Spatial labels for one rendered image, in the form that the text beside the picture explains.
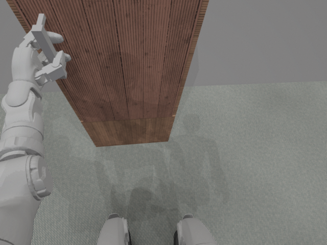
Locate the left robot upper arm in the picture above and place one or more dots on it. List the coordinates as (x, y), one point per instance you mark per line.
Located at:
(24, 182)

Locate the robot right thigh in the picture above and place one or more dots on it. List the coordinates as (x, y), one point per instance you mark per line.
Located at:
(191, 231)

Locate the handle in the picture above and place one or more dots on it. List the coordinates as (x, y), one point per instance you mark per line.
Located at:
(44, 41)

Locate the robot left forearm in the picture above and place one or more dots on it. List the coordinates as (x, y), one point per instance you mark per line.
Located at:
(23, 128)

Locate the robot left hand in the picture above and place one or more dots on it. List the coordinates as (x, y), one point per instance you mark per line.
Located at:
(27, 66)

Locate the cupboard door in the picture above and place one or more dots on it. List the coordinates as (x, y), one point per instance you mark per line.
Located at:
(127, 56)

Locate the robot thigh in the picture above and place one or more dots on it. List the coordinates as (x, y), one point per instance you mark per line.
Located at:
(191, 231)
(114, 232)

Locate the robot left thigh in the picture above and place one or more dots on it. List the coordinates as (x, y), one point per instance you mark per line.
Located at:
(114, 232)

